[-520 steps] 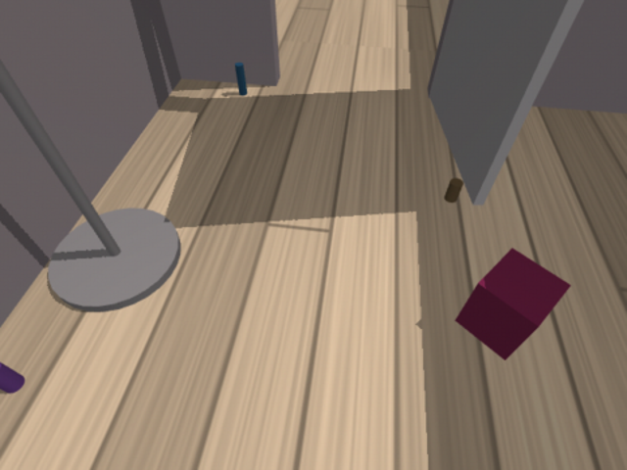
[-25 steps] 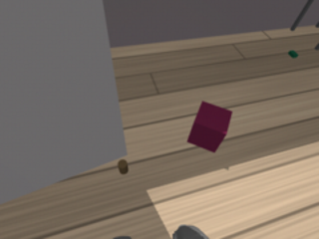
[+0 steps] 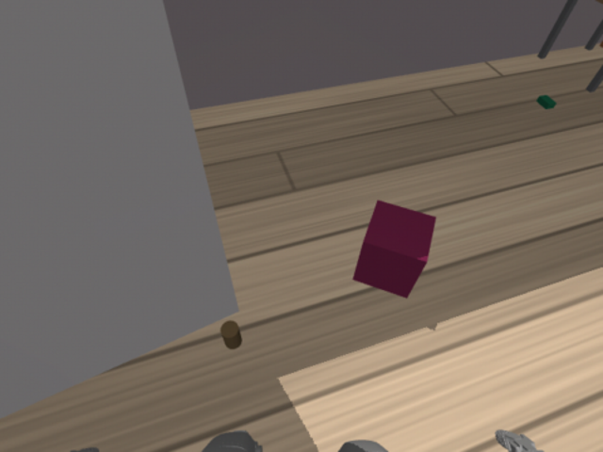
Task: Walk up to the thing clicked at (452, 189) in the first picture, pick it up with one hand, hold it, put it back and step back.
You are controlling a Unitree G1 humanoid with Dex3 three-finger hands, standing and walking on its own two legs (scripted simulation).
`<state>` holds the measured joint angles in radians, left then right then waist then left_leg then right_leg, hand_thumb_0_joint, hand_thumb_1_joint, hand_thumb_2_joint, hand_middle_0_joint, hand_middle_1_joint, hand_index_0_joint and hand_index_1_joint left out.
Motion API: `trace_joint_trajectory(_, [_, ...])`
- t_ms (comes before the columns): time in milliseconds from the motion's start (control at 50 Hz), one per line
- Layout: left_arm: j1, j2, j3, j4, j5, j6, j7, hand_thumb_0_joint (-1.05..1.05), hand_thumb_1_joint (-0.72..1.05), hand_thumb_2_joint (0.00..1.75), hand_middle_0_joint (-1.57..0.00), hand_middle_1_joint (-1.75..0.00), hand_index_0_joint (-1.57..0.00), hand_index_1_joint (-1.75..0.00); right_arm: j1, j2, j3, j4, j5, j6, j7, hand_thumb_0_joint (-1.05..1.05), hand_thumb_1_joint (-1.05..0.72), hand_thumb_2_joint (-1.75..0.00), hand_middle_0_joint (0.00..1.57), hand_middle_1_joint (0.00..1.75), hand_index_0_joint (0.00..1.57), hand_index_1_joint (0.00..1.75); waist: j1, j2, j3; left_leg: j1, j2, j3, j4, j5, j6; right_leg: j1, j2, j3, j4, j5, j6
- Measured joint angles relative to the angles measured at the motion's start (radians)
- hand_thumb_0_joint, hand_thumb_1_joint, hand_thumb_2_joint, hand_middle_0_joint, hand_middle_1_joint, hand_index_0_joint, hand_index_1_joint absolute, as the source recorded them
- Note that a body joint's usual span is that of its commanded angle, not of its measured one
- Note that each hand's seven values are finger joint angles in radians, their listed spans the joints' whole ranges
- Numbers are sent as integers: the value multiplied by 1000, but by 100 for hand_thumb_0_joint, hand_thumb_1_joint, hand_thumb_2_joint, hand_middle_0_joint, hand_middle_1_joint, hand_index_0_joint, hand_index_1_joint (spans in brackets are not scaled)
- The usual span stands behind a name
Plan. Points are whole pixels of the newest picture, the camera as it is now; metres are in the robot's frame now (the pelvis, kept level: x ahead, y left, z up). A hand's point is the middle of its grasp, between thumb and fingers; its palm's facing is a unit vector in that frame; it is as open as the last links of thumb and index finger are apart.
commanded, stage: walk up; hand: left
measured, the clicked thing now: (231, 335) +0.53 +0.23 -0.70
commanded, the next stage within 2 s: stand in 1.36 s
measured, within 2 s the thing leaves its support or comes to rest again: neither
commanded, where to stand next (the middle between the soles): +0.14 -0.02 m, yaw +1 degrees
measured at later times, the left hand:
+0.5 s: hand out of the picture +0.08 +0.23 -0.11, palm faces +0.03 -0.88 -0.48, open 7.4 cm
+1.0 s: hand out of the picture +0.11 +0.26 -0.14, palm faces +0.06 -0.93 -0.35, open 7.4 cm
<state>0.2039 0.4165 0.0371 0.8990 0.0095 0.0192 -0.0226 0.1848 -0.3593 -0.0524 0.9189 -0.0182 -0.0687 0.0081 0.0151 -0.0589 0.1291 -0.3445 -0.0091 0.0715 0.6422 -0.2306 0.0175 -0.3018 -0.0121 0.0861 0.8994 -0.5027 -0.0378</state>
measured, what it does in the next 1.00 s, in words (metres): steps on the spot: right foot, then left foot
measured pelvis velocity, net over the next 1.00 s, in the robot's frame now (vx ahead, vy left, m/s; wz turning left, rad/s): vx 0.06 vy -0.01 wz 0.09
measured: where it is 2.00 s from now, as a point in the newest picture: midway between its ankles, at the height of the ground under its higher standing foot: outside the picture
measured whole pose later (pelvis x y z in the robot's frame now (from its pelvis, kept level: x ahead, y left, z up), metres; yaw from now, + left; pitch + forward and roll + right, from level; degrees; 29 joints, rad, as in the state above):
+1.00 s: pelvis +0.06 -0.01 +0.01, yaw +5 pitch -2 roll +0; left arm 0.17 0.38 0.01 0.99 0.00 0.00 -0.01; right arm 0.16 -0.37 -0.01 0.97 0.00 -0.03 0.00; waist 0.01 -0.01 0.09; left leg -0.26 0.02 -0.01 0.66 -0.36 -0.02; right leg -0.32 -0.03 -0.01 0.67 -0.32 0.01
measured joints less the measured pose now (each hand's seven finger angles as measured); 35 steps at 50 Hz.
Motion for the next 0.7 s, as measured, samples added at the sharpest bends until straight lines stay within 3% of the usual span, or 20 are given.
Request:
trace_joint_trajectory(40, [13, 6, 1, 6, 8, 0, -9, 0, 90, 89, -20, -30, -20, -30, 25, 7, 2, -3, -3, -3, 11, 1, -90, -90, 20, 30, 20, 30, -14, 2, -12, 16, 15, -3, -9, -19, 21, -56, 19, -19, 112, -34, -7])
trace_joint_trajectory(100, [43, 18, 12, 12, 13, -8, -28, 0, 90, 89, -20, -30, -20, -30, 74, 3, 2, -5, -10, -3, 16, 1, -90, -90, 20, 30, 20, 31, -29, 6, -35, 55, 41, -9, -64, -9, 25, -109, 6, -47, 120, 15, -5])
trace_joint_trajectory(200, [74, 31, 33, 23, 10, -16, -36, 0, 90, 89, -20, -30, -20, -30, 136, -38, -5, 4, -15, 12, 17, 1, -90, -90, 20, 30, 21, 31, -48, 19, -46, 75, 67, -29, -86, 1, -8, -100, -44, -61, -93, 102, 21])
trace_joint_trajectory(260, [82, 26, 35, 37, 6, -36, -15, 0, 90, 89, -20, -30, -20, -30, 138, -65, -8, 13, -9, 57, 16, 1, -90, -90, 20, 30, 20, 31, -50, 44, -44, 35, 87, -51, 7, -52, -22, -39, -34, -72, -247, 237, 41])
trace_joint_trajectory(280, [77, 13, 35, 46, 9, -41, -4, 0, 90, 89, -20, -30, -20, -30, 129, -75, -11, 18, -5, 74, 12, 1, -90, -90, 20, 30, 20, 31, -48, 71, -34, 17, 100, -73, 57, -88, -11, -38, -17, -85, -238, 254, 48])
trace_joint_trajectory(320, [68, -15, 23, 53, 18, -44, 11, 0, 90, 89, -20, -30, -20, -30, 112, -82, -15, 23, 1, 105, 4, 1, -90, -90, 20, 30, 20, 30, -41, 106, -31, -27, 65, -140, 155, -194, 2, -51, -6, -101, -210, 233, 47])
trace_joint_trajectory(360, [56, -37, 8, 52, 22, -43, 18, 0, 90, 89, -21, -30, -20, -30, 92, -82, -18, 23, 3, 121, 5, 1, -90, -90, 20, 30, 20, 30, -25, 118, -28, -66, 20, -159, 255, -244, 7, -59, -13, -97, -209, 228, 39])
trace_joint_trajectory(420, [39, -63, -1, 39, 20, -50, 28, 0, 90, 89, -21, -30, -21, -31, 70, -87, -24, 13, 5, 126, 13, 1, -90, -90, 20, 30, 20, 30, -18, 144, -18, -110, -16, -179, 375, -235, 6, -55, -24, -108, -238, 242, 39])
trace_joint_trajectory(500, [34, -60, 4, 10, 19, -66, 44, 0, 89, 89, -21, -30, -21, -31, 65, -88, -30, -5, -10, 134, 26, 1, -90, -90, 20, 30, 20, 30, -10, 157, -22, -127, -18, -185, 449, -219, -8, -59, -45, -125, -247, 241, 42])
trace_joint_trajectory(620, [41, -9, 22, -26, 28, -73, 46, 0, 89, 89, -21, -30, -21, -31, 60, -79, -29, -2, -14, 120, 42, 1, -90, -90, 20, 30, 20, 30, 5, 124, -31, -48, 34, -123, 217, -263, -12, -73, -95, -141, -203, 204, 49])
trace_joint_trajectory(660, [40, 15, 22, -26, 22, -63, 41, 0, 89, 89, -21, -30, -21, -31, 57, -76, -28, 0, -9, 99, 41, 1, -90, -90, 20, 30, 20, 30, 10, 97, -32, 5, 27, -96, 77, -158, -15, -94, -120, -131, -150, 174, 55])
trace_joint_trajectory(700, [37, 32, 23, -8, 11, -42, 44, 0, 90, 89, -21, -30, -21, -31, 42, -57, -26, 4, -15, 82, 30, 1, -90, -90, 20, 30, 20, 30, 20, 43, -20, 24, -6, -59, 77, -126, -29, -119, -143, -80, -70, 117, 38])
